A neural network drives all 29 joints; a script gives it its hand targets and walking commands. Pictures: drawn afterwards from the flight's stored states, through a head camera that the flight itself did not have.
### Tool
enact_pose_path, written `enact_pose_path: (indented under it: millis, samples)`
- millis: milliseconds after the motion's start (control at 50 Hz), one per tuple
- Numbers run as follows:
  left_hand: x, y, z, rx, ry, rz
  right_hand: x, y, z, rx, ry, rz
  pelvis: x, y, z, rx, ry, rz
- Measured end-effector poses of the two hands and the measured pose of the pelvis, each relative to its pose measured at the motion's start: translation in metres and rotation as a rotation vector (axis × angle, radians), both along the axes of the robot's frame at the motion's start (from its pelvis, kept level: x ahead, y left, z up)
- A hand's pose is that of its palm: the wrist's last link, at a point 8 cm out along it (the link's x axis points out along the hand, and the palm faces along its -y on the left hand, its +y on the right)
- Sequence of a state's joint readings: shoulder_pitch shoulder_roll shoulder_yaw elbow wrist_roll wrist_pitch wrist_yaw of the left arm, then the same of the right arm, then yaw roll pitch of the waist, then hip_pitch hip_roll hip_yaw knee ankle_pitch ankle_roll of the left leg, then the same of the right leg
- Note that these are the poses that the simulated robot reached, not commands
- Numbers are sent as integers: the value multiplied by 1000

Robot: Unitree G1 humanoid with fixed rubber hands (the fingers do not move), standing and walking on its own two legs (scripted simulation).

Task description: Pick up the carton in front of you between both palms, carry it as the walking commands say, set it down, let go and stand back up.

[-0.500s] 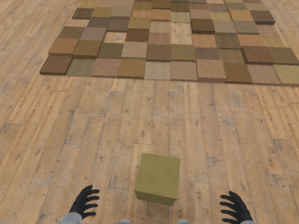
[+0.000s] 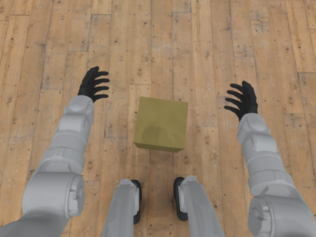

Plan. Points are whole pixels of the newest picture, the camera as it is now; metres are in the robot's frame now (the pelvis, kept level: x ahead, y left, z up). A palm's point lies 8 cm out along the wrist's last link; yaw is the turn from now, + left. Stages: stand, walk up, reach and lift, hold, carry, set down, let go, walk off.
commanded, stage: reach and lift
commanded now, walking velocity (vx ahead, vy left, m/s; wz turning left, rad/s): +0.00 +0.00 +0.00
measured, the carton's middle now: (160, 127) +0.47 -0.03 -0.53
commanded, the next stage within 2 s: none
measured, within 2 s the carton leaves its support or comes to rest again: leaves its support in 1.84 s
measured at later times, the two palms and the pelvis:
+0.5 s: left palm (107, 103) +0.51 +0.16 -0.25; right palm (221, 115) +0.44 -0.22 -0.24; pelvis +0.01 +0.00 -0.10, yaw -2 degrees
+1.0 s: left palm (119, 118) +0.50 +0.15 -0.45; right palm (203, 127) +0.44 -0.22 -0.45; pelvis -0.04 +0.00 -0.27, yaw -2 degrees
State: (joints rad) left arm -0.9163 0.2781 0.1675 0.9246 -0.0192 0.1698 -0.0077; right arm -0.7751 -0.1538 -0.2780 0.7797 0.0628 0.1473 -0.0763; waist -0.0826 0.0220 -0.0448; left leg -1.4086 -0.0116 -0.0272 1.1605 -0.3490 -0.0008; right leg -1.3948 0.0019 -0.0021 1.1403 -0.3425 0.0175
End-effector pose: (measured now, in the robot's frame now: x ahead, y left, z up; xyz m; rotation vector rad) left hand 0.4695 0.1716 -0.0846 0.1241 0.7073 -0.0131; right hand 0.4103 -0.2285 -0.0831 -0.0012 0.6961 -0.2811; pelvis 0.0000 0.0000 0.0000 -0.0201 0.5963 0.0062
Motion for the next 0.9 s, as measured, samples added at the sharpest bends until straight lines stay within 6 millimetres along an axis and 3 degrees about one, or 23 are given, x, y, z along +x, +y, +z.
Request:
enact_pose_path:
  millis: [160, 260, 340, 480, 640, 760, 900]
  samples:
    - [48, -9, -16, -10, -52, -20, 40, 4, -18, -2, -55, -12, 1, 2, -12, -7, 121, 0]
    - [55, -11, -39, -14, -42, -20, 45, 5, -39, 0, -46, -15, 11, 2, -19, -8, 194, -4]
    - [52, -12, -70, -16, -23, -14, 44, 5, -67, 0, -26, -16, 17, 2, -35, -10, 251, -9]
    - [38, -13, -154, -14, 9, -1, 36, 5, -146, -1, 19, -10, 15, 2, -89, -13, 318, -17]
    - [27, -12, -245, -9, -13, 10, 27, 3, -237, -6, 14, -9, -8, 3, -165, -14, 291, -25]
    - [29, -13, -287, -9, -24, 17, 27, 3, -283, 2, 4, -16, -27, 3, -214, -13, 212, -26]
    - [32, -18, -330, -11, 15, 29, 32, 9, -329, 15, 41, -11, -40, 1, -250, -11, 141, -28]
